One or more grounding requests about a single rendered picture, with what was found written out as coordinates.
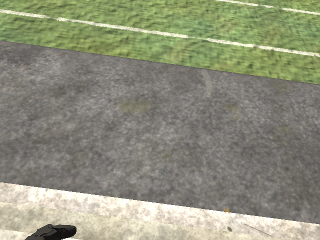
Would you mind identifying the left robot hand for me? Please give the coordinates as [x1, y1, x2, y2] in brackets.
[25, 224, 77, 240]

